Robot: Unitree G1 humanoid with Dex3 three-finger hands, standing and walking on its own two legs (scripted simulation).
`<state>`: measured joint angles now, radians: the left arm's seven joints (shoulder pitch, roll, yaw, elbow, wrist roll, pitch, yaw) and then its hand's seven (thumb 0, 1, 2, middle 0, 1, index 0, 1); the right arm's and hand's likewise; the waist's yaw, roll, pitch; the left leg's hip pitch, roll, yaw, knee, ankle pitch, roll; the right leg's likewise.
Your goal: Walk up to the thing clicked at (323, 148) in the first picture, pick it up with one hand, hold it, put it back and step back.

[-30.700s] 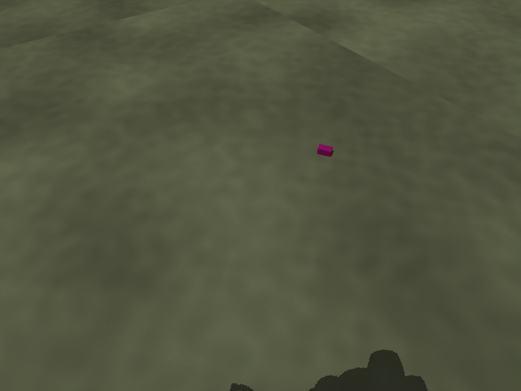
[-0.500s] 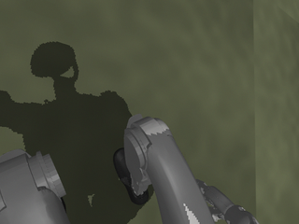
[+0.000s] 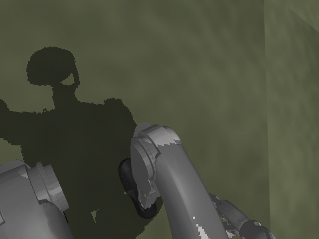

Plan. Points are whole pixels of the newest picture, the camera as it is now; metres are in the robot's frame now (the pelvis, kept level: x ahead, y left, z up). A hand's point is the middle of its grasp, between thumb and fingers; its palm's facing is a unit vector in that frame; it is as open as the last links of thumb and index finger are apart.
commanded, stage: open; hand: left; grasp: from above
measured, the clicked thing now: out of the picture +0.43 +0.38 -0.29
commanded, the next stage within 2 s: withdraw in 0.58 s
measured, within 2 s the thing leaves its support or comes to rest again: neither
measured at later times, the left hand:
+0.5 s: hand out of the picture +0.43 +0.37 -0.25, palm faces -0.43 -0.17 -0.89, open 12.6 cm
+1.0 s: hand out of the picture +0.45 +0.39 -0.19, palm faces -0.32 -0.12 -0.94, open 13.6 cm
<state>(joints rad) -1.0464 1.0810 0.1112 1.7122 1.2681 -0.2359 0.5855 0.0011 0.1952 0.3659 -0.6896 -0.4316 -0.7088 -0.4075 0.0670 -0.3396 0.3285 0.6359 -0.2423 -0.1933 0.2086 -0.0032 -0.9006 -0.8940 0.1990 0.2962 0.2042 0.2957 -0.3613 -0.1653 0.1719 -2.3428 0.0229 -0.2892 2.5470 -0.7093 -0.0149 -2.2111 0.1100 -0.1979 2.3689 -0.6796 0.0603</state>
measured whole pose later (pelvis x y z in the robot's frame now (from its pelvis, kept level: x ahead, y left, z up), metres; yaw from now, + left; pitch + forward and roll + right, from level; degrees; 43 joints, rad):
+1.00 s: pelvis +0.00 +0.00 +0.01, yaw +1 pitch +30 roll -15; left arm -0.97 1.00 0.14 1.43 1.24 -0.19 0.48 0.00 -0.42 0.91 -0.16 -0.93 -0.17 -0.92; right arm 0.10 -0.33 0.25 0.64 -0.21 -0.15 0.22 0.00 -0.90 -0.90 0.20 0.30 0.20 0.30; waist -0.30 -0.10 0.08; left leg -2.36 0.01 -0.27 2.51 -0.70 -0.02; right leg -2.22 0.09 -0.19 2.35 -0.69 0.05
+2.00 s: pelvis +0.00 +0.00 +0.06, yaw +7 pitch +35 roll -10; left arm -0.81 0.76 0.11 1.07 1.06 -0.10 0.18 0.00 0.04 0.83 -0.23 -0.57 -0.22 -0.57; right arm 0.19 -0.24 0.08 0.65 -0.07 0.02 0.13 0.00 -0.90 -0.89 0.20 0.30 0.20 0.29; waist -0.20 0.03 -0.08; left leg -2.27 0.01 -0.15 2.30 -0.66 0.00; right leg -2.16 0.05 -0.09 2.21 -0.69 0.04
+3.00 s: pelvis +0.08 +0.01 +0.40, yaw +17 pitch +13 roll -3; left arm 0.45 0.23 0.05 -0.09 -0.07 0.44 0.06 0.01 0.90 0.89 -0.21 -0.30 -0.21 -0.30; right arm 0.31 -0.21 0.05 0.52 0.04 -0.16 -0.18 0.01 -0.91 -0.90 0.20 0.30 0.20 0.30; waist -0.07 0.06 -0.18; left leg -0.81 0.02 -0.07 1.07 -0.49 0.00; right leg -0.73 0.02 -0.04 0.99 -0.50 0.01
